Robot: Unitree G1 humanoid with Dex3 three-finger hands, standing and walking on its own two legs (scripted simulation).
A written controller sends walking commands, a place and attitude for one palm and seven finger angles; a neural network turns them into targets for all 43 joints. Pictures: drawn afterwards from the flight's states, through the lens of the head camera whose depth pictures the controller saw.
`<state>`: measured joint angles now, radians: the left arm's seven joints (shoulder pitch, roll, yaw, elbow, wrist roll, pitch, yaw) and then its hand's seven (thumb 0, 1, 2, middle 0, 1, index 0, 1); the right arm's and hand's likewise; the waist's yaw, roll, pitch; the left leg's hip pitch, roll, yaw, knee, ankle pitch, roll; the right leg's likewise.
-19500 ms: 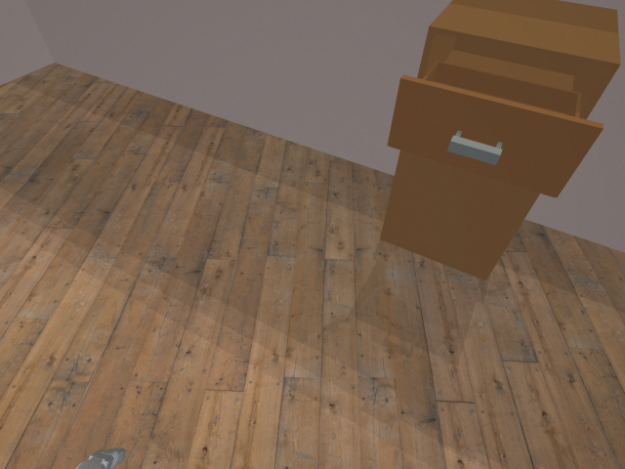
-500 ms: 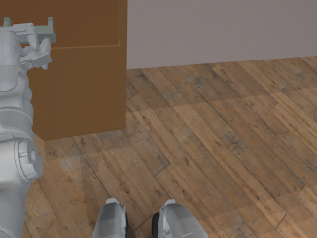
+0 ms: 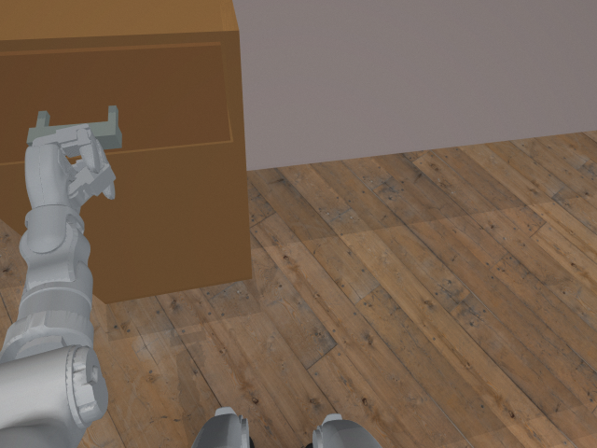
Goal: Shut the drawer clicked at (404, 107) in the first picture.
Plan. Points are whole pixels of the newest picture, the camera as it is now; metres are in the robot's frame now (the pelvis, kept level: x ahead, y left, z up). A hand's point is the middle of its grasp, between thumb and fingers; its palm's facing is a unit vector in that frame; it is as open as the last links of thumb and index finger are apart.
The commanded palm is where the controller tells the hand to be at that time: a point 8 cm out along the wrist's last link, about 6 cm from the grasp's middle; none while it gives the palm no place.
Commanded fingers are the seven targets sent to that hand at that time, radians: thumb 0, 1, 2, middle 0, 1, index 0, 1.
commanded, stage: draw the hand back to the body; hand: left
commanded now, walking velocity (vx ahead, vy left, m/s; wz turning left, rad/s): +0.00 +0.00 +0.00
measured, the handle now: (78, 126) +0.54 +0.28 +0.06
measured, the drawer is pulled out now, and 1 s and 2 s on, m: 0.00 0.00 0.00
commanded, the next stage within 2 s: step back with the hand held close in 1.30 s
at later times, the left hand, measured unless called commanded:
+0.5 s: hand (35, 247) +0.32 +0.24 +0.14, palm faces +0.22 -0.96 -0.14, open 3.3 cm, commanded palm +0.28 +0.28 +0.15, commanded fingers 0.00 0.90 0.90 -1.40 -1.60 -1.40 -1.60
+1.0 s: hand out of the picture +0.22 +0.24 +0.20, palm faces +0.38 -0.86 -0.35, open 3.3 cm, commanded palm +0.16 +0.28 +0.23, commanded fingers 0.00 0.90 0.90 -1.40 -1.60 -1.40 -1.60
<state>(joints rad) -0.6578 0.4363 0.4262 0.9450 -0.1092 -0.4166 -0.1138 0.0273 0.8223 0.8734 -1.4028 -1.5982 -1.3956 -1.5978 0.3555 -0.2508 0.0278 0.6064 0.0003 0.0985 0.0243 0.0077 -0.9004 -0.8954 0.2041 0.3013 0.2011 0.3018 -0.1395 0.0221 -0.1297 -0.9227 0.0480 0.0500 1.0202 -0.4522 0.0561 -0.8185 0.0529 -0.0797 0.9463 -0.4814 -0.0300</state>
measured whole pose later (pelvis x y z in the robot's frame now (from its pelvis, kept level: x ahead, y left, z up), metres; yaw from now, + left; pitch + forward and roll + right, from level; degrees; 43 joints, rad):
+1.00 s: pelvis +0.02 -0.01 +0.07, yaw +2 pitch -3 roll +0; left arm 0.43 0.34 0.25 -0.32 -0.10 -0.07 0.09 0.02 0.90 0.90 -1.41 -1.60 -1.40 -1.60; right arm 0.21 -0.24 0.03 0.59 0.03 -0.04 -0.04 0.02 -0.90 -0.90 0.20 0.30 0.20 0.30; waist 0.03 0.06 -0.01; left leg -0.16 -0.01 0.06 0.45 -0.25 0.04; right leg -0.07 0.02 -0.05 0.40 -0.29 -0.03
